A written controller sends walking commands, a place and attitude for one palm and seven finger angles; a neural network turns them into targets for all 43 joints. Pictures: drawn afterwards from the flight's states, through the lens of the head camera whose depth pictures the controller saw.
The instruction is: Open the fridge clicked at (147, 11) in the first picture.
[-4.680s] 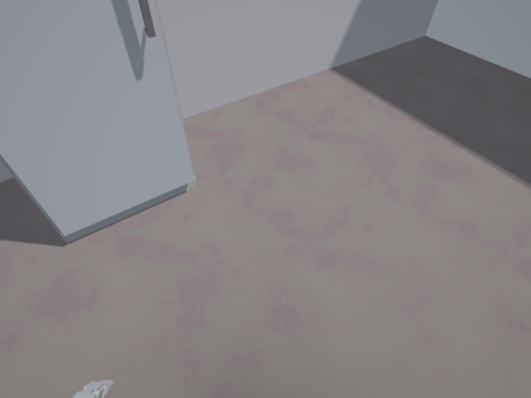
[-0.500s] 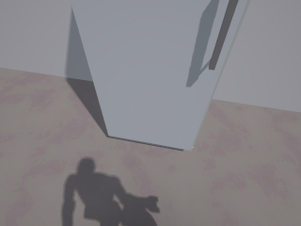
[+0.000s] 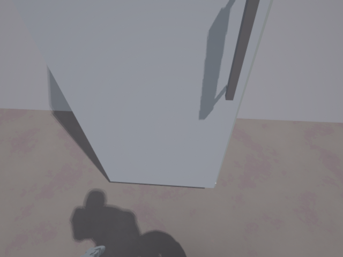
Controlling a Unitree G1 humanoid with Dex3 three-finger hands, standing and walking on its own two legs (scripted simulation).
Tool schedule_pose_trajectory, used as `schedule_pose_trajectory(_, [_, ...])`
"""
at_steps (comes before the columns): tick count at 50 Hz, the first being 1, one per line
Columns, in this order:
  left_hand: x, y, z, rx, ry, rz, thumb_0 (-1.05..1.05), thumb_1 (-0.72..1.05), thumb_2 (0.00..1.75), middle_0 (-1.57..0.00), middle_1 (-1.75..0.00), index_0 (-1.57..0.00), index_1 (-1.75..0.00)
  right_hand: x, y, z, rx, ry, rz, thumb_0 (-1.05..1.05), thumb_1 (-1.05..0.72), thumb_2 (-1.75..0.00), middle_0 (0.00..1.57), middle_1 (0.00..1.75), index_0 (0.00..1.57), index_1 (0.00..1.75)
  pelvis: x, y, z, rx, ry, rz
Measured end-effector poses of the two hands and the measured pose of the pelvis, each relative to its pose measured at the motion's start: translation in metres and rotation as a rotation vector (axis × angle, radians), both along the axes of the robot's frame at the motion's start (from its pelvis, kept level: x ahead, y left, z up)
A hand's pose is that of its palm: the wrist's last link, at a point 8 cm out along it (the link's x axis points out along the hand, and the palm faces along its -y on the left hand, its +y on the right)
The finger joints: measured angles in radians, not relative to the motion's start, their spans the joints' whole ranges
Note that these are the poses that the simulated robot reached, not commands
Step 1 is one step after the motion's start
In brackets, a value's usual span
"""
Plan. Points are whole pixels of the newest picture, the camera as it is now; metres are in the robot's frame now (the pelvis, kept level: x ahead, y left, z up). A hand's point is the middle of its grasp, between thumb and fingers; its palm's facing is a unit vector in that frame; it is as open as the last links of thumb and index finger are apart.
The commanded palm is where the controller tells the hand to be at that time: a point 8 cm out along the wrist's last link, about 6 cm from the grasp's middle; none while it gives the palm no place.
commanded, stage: take the last steps up to it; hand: right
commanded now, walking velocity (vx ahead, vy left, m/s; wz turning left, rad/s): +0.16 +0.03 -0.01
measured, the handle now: (240, 41) +0.56 -0.15 +0.22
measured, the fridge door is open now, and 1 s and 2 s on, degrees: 0 0 0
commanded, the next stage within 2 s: come to a stop and stand still in 0.04 s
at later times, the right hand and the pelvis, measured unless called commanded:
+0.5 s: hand out of the picture +0.14 -0.15 -0.15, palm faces +0.09 +0.96 -0.25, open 7.3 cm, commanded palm none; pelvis +0.08 +0.03 +0.01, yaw -3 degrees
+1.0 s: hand out of the picture +0.07 -0.19 -0.17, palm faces +0.03 +0.98 -0.17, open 7.3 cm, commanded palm none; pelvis +0.06 -0.01 +0.02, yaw -1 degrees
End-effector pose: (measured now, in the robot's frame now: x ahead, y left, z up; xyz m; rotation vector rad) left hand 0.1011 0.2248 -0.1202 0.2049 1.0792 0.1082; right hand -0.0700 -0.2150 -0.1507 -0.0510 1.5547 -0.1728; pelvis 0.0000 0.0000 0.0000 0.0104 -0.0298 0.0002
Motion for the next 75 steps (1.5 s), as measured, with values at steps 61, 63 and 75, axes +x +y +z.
schedule_pose_trajectory(61, [-0.044,0.03,-0.015,0.0,0.242,0.103,0.01,0.91,0.9,-0.2,-0.3,-0.21,-0.3,0.151,0.007,0.016,-0.087,-0.292,0.1,0.0,-0.92,-0.9,0.2,0.29,0.2,0.3,0.053,0.022,0.003,0.001,0.006,-0.04])
schedule_pose_trajectory(63, [-0.041,0.034,-0.014,0.005,0.218,0.099,0.01,0.91,0.9,-0.2,-0.3,-0.21,-0.3,0.151,0.009,0.016,-0.088,-0.316,0.099,0.0,-0.92,-0.9,0.2,0.29,0.2,0.3,0.05,0.024,0.003,0.0,-0.005,-0.039])
schedule_pose_trajectory(75, [-0.028,0.039,-0.001,0.023,0.1,0.048,0.0,0.91,0.9,-0.2,-0.3,-0.2,-0.3,0.124,-0.008,0.022,-0.108,-0.349,0.104,0.0,-0.91,-0.9,0.21,0.29,0.2,0.3,0.023,0.02,0.007,0.004,-0.034,-0.034])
